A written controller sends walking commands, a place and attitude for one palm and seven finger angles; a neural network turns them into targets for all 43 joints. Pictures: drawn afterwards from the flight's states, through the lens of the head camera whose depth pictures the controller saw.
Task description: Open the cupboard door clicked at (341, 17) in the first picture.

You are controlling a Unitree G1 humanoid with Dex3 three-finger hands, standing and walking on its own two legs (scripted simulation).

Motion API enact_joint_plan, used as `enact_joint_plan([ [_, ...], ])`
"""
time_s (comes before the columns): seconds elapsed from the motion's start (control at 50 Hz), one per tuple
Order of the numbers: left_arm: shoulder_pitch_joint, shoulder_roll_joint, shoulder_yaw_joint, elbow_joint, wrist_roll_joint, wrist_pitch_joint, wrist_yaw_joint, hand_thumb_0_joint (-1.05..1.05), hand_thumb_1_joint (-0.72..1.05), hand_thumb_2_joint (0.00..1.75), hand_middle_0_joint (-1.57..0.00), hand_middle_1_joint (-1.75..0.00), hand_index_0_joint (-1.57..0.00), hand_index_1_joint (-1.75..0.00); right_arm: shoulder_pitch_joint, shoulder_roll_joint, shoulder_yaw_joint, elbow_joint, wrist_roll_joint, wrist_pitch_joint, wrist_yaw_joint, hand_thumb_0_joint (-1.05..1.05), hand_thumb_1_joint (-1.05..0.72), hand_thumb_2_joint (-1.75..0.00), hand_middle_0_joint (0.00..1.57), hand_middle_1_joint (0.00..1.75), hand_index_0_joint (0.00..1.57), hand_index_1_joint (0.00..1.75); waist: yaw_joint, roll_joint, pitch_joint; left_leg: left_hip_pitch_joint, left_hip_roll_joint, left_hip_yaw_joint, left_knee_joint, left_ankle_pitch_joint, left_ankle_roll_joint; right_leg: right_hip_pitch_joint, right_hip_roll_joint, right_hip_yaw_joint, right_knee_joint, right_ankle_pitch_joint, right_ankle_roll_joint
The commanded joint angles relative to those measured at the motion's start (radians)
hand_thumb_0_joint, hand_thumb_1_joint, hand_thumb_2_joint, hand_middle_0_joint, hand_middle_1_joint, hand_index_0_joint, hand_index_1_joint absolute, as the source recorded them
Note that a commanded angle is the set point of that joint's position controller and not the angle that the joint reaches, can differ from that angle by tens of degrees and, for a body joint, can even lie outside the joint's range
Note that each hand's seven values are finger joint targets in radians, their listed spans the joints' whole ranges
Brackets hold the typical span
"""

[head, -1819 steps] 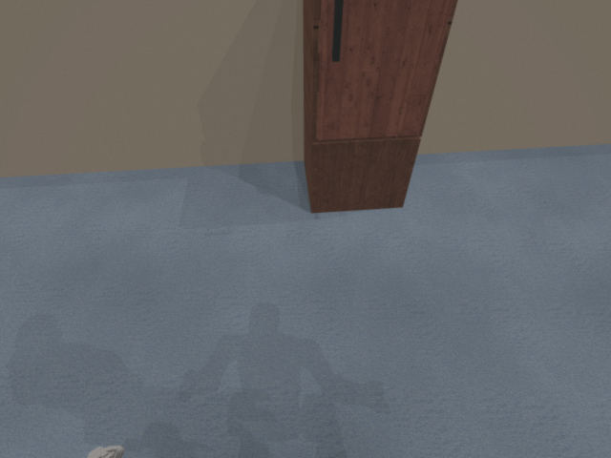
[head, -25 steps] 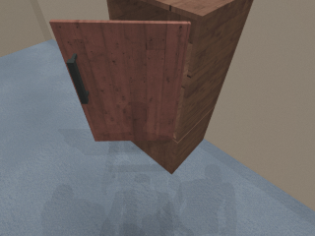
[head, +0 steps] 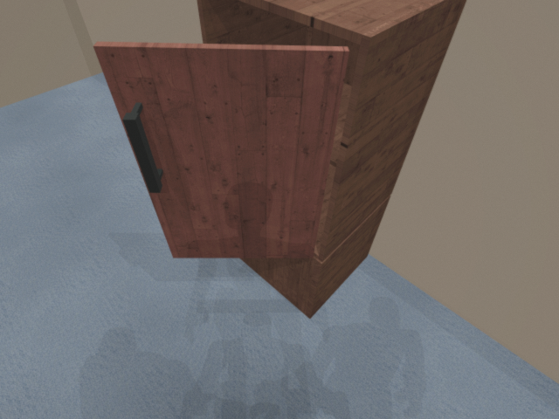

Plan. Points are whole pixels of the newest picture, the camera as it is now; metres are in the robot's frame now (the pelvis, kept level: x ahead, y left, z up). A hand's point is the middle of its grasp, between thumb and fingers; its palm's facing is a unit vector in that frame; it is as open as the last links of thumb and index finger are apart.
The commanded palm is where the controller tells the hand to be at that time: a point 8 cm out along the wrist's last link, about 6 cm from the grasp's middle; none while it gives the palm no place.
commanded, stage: shuffle to correct the standing spot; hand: left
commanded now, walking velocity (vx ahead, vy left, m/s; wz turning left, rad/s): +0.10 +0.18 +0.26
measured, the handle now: (147, 149) +0.55 +0.30 +0.06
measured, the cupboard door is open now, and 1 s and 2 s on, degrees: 44 44 44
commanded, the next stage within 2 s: come to a stop and stand still in 0.02 s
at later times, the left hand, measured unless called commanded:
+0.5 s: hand out of the picture +0.03 +0.26 -0.18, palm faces +0.05 -0.98 -0.22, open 7.4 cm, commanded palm none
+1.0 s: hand out of the picture +0.06 +0.23 -0.17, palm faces +0.06 -0.97 -0.25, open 7.4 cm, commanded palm none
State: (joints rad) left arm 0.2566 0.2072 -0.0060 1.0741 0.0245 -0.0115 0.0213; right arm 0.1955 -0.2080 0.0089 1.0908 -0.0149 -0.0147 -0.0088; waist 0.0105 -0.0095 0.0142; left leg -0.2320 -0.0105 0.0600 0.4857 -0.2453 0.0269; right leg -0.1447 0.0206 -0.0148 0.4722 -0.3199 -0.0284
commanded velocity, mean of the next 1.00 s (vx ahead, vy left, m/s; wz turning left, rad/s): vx -0.01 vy -0.04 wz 0.02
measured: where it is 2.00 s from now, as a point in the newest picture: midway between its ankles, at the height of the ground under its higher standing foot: outside the picture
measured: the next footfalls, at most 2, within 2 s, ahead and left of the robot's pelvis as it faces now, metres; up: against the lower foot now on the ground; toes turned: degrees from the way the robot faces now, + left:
right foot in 0.64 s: +0.04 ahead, -0.07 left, +0.00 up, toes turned +0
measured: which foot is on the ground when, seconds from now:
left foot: down 0.00-1.00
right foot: down 0.00-0.22, up 0.24-0.62, down 0.64-1.00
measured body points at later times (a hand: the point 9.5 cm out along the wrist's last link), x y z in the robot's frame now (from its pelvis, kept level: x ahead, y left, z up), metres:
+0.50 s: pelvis +0.02 +0.06 +0.00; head +0.04 +0.08 +0.45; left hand +0.03 +0.31 -0.16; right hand +0.10 -0.16 -0.14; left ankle +0.06 +0.15 -0.74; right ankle +0.01 -0.07 -0.70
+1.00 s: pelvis +0.00 +0.02 -0.01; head -0.02 +0.03 +0.44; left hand +0.05 +0.28 -0.15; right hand +0.07 -0.24 -0.14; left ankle +0.05 +0.15 -0.74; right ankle +0.00 -0.07 -0.74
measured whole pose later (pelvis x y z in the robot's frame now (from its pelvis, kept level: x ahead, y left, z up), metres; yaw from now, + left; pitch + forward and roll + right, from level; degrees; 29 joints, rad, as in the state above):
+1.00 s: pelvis +0.00 +0.02 -0.01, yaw +4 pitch -4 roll -1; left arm 0.25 0.25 0.01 0.96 0.02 0.00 0.02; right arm 0.25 -0.24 -0.03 1.00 -0.02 0.00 -0.01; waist -0.02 -0.01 0.01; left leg -0.28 0.04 0.02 0.55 -0.21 0.00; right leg -0.17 0.03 -0.08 0.53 -0.30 -0.04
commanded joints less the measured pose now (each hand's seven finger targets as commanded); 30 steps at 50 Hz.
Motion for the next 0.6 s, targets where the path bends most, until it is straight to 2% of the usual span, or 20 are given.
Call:
enact_joint_plan([
  [0.0,0.152,0.195,0.067,-0.045,0.000,-0.004,0.020,0.00,0.90,0.90,-0.20,-0.30,-0.20,-0.30,-0.026,-0.089,-0.030,-0.101,-0.006,0.011,-0.004,0.00,-0.90,-0.90,0.20,0.30,0.20,0.30,0.053,-0.158,0.073,-0.273,0.023,-0.005,0.234,-0.198,-0.027,0.104,-0.380,0.334,-0.158,0.355,-0.157],
  [0.02,0.169,0.196,0.074,-0.048,0.004,-0.006,0.024,0.00,0.90,0.90,-0.20,-0.30,-0.20,-0.30,-0.052,-0.093,-0.033,-0.122,-0.004,0.012,-0.003,0.00,-0.90,-0.90,0.20,0.30,0.20,0.30,0.065,-0.147,0.090,-0.334,0.036,-0.022,0.328,-0.254,-0.028,0.124,-0.423,0.355,-0.149,0.476,-0.195],
  [0.04,0.172,0.198,0.081,-0.056,0.007,-0.010,0.027,0.00,0.90,0.90,-0.20,-0.30,-0.20,-0.30,-0.065,-0.089,-0.034,-0.140,0.000,0.010,-0.002,0.00,-0.90,-0.90,0.20,0.30,0.20,0.30,0.064,-0.117,0.081,-0.369,0.047,-0.048,0.369,-0.273,-0.027,0.158,-0.436,0.334,-0.131,0.576,-0.214],
  [0.06,0.159,0.204,0.086,-0.065,0.008,-0.012,0.027,0.00,0.90,0.90,-0.20,-0.30,-0.20,-0.30,-0.075,-0.086,-0.036,-0.154,0.005,0.012,0.002,0.00,-0.90,-0.90,0.20,0.30,0.20,0.30,0.060,-0.106,0.067,-0.372,0.054,-0.056,0.367,-0.274,-0.031,0.176,-0.425,0.286,-0.108,0.638,-0.208],
  [0.1,0.122,0.206,0.088,-0.083,0.011,-0.012,0.026,0.00,0.90,0.90,-0.20,-0.30,-0.20,-0.30,-0.061,-0.070,-0.038,-0.168,0.010,0.012,0.012,0.00,-0.90,-0.90,0.20,0.30,0.20,0.30,0.040,-0.122,0.055,-0.286,0.054,-0.039,0.276,-0.222,-0.033,0.113,-0.394,0.211,-0.075,0.633,-0.171],
  [0.12,0.096,0.203,0.084,-0.092,0.008,-0.009,0.023,0.00,0.90,0.90,-0.20,-0.30,-0.20,-0.30,-0.029,-0.058,-0.037,-0.162,0.010,0.014,0.013,0.00,-0.90,-0.90,0.20,0.30,0.20,0.30,0.018,-0.123,0.044,-0.179,0.035,-0.013,0.194,-0.148,-0.033,0.039,-0.351,0.155,-0.059,0.599,-0.139],
  [0.14,0.076,0.197,0.080,-0.096,0.005,-0.003,0.020,0.00,0.90,0.90,-0.20,-0.30,-0.20,-0.30,0.032,-0.047,-0.035,-0.141,0.008,0.011,0.010,0.00,-0.90,-0.90,0.20,0.30,0.20,0.30,-0.012,-0.129,0.028,-0.046,0.000,0.034,0.092,-0.033,-0.033,-0.034,-0.283,0.088,-0.013,0.553,-0.096],
  [0.16,0.068,0.179,0.073,-0.097,0.000,0.003,0.019,0.00,0.90,0.90,-0.20,-0.30,-0.20,-0.30,0.119,-0.058,-0.038,-0.113,0.002,0.006,0.006,0.00,-0.90,-0.90,0.20,0.30,0.20,0.30,-0.050,-0.104,0.000,0.114,0.000,0.038,-0.012,0.104,-0.024,-0.120,-0.229,0.044,0.095,0.470,-0.055],
  [0.18,0.087,0.132,0.064,-0.108,-0.006,0.010,0.015,0.00,0.90,0.90,-0.20,-0.30,-0.20,-0.30,0.188,-0.133,-0.055,-0.100,-0.009,-0.002,0.000,0.00,-0.90,-0.90,0.20,0.30,0.20,0.30,-0.065,0.078,-0.053,0.232,0.161,-0.159,-0.048,0.280,0.048,-0.237,-0.127,-0.032,0.274,0.198,0.009],
  [0.2,0.097,0.074,0.050,-0.127,-0.011,0.015,0.014,0.00,0.90,0.90,-0.20,-0.30,-0.20,-0.30,0.222,-0.199,-0.067,-0.109,-0.005,-0.002,-0.006,0.00,-0.90,-0.90,0.20,0.30,0.20,0.30,-0.058,0.266,-0.087,0.185,0.370,-0.406,-0.163,0.412,0.169,-0.284,-0.055,-0.057,0.461,-0.291,0.046],
  [0.22,0.101,0.084,0.051,-0.132,-0.007,0.022,0.020,0.00,0.90,0.90,-0.20,-0.30,-0.20,-0.30,0.183,-0.204,-0.066,-0.129,-0.004,0.004,-0.009,0.00,-0.90,-0.90,0.20,0.30,0.20,0.30,-0.049,0.162,-0.063,0.080,0.400,-0.428,-0.201,0.290,0.222,-0.270,-0.062,0.004,0.532,-0.336,0.027],
  [0.24,0.065,0.091,0.051,-0.118,-0.004,0.020,0.021,0.00,0.90,0.90,-0.20,-0.30,-0.20,-0.30,0.121,-0.206,-0.065,-0.134,-0.007,-0.005,-0.017,0.00,-0.90,-0.90,0.20,0.30,0.20,0.30,-0.036,0.161,-0.019,0.014,0.379,-0.441,-0.233,0.181,0.220,-0.276,-0.080,0.031,0.553,-0.295,0.019],
  [0.26,0.050,0.107,0.051,-0.109,-0.001,0.016,0.015,0.00,0.90,0.90,-0.20,-0.30,-0.20,-0.30,0.055,-0.192,-0.060,-0.143,-0.007,-0.010,-0.019,0.00,-0.90,-0.90,0.20,0.30,0.20,0.30,-0.020,0.149,0.030,-0.046,0.349,-0.393,-0.243,0.125,0.205,-0.270,-0.101,0.044,0.541,-0.238,0.015],
  [0.28,0.060,0.106,0.049,-0.089,-0.001,0.015,0.008,0.00,0.90,0.90,-0.20,-0.30,-0.20,-0.30,0.022,-0.172,-0.053,-0.144,-0.007,-0.016,-0.021,0.00,-0.90,-0.90,0.20,0.30,0.20,0.30,-0.005,0.127,0.028,-0.064,0.316,-0.343,-0.250,0.126,0.187,-0.239,-0.109,0.047,0.502,-0.188,0.016],
  [0.3,0.073,0.091,0.044,-0.077,-0.001,0.016,0.002,0.00,0.90,0.90,-0.20,-0.30,-0.20,-0.30,0.010,-0.152,-0.047,-0.137,-0.006,-0.020,-0.024,0.00,-0.90,-0.90,0.20,0.30,0.20,0.30,0.003,0.112,0.022,-0.060,0.300,-0.307,-0.245,0.186,0.180,-0.213,-0.106,0.036,0.454,-0.162,0.019],
  [0.34,0.100,0.069,0.037,-0.058,-0.004,0.026,0.000,0.00,0.90,0.90,-0.20,-0.30,-0.20,-0.30,0.019,-0.152,-0.050,-0.126,-0.005,-0.018,-0.027,0.00,-0.90,-0.90,0.20,0.30,0.20,0.30,0.000,0.108,-0.038,0.008,0.289,-0.256,-0.233,0.229,0.168,-0.199,-0.093,0.019,0.392,-0.132,0.031],
  [0.4,0.079,0.048,0.035,-0.069,0.002,0.041,-0.003,0.00,0.90,0.90,-0.20,-0.30,-0.20,-0.30,0.065,-0.123,-0.055,-0.104,-0.007,-0.005,-0.034,0.00,-0.90,-0.90,0.20,0.30,0.20,0.30,-0.022,0.076,-0.033,0.038,0.306,-0.262,-0.229,0.244,0.167,-0.236,-0.079,0.009,0.373,-0.132,0.040],
  [0.48,0.041,0.037,0.043,-0.100,0.004,0.048,-0.005,0.00,0.90,0.90,-0.20,-0.30,-0.20,-0.30,0.078,-0.141,-0.074,-0.101,-0.016,0.005,-0.032,0.00,-0.90,-0.90,0.20,0.30,0.20,0.30,-0.037,0.111,-0.038,0.033,0.305,-0.260,-0.222,0.207,0.161,-0.222,-0.064,-0.004,0.317,-0.142,0.039],
  [0.54,0.049,0.028,0.045,-0.100,-0.001,0.038,-0.004,0.00,0.90,0.90,-0.20,-0.30,-0.20,-0.30,0.073,-0.137,-0.077,-0.100,-0.017,0.006,-0.027,0.00,-0.90,-0.90,0.20,0.30,0.20,0.30,-0.027,0.127,-0.040,0.002,0.276,-0.242,-0.201,0.166,0.138,-0.147,-0.051,-0.020,0.178,-0.100,0.032],
  [0.58,0.090,0.029,0.046,-0.085,-0.002,0.029,0.000,0.00,0.90,0.90,-0.20,-0.30,-0.20,-0.30,0.063,-0.119,-0.074,-0.097,-0.010,0.008,-0.023,0.00,-0.90,-0.90,0.20,0.30,0.20,0.30,-0.001,0.105,-0.045,-0.057,0.231,-0.208,-0.165,0.062,0.093,-0.035,-0.048,-0.023,-0.003,0.024,0.029],
])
